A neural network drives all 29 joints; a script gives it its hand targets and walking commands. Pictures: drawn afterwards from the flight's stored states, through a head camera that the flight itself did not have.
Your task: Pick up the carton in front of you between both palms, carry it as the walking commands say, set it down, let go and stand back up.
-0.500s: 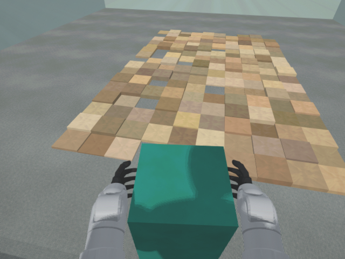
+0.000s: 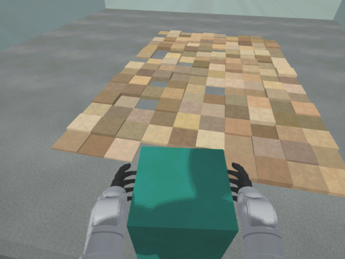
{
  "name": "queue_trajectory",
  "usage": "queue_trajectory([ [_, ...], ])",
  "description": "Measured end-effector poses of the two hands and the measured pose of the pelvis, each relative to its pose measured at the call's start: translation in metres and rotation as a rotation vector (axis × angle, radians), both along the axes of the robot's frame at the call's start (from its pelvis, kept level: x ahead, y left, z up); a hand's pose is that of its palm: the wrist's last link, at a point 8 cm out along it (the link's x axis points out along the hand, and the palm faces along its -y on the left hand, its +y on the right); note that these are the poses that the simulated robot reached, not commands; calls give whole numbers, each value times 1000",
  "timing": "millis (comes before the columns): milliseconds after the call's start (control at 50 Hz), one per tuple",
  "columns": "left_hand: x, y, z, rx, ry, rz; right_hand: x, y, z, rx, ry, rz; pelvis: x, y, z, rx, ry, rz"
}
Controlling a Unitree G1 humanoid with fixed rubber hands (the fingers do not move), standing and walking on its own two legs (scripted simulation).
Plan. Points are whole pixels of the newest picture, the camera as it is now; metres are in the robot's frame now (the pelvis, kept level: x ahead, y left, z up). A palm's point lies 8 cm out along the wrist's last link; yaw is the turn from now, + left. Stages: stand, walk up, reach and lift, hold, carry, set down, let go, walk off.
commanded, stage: hold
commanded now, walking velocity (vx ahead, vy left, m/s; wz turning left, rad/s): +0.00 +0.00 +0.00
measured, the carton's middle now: (179, 207) +0.29 +0.00 -0.03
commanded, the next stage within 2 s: carry in 0.36 s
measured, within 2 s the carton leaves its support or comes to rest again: neither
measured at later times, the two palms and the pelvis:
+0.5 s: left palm (120, 188) +0.29 +0.14 +0.05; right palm (245, 189) +0.30 -0.16 +0.06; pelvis +0.01 +0.00 -0.01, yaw -1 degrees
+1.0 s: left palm (138, 130) +0.47 +0.13 +0.08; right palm (240, 134) +0.46 -0.17 +0.08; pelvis +0.20 -0.01 +0.00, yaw -2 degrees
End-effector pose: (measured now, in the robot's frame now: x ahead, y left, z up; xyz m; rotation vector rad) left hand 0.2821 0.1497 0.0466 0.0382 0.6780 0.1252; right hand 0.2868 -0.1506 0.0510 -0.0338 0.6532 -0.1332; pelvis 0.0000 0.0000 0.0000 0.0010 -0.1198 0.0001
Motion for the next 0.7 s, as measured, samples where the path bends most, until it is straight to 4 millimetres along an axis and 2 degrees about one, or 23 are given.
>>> queue_trajectory([
  [340, -2, 0, 0, -4, -1, 2, -2, 0, 0, 5, -1, -4, -4, 1, -1, 0, -2, 0],
  [460, 4, -1, 3, -6, -20, 4, 3, -1, 2, 10, -20, -8, 1, 0, -4, 5, 86, -16],
  [580, 25, -17, 15, -19, -58, 10, 20, -17, 10, 40, -57, -33, 23, -14, -11, -8, 144, -18],
  [640, 39, -23, 20, -27, -35, 23, 36, -23, 16, 39, -34, -29, 41, -18, -9, -2, 173, 13],
  [700, 53, -20, 25, -31, 0, 42, 57, -20, 24, 50, 1, -20, 62, -17, -3, 17, 199, 19],
])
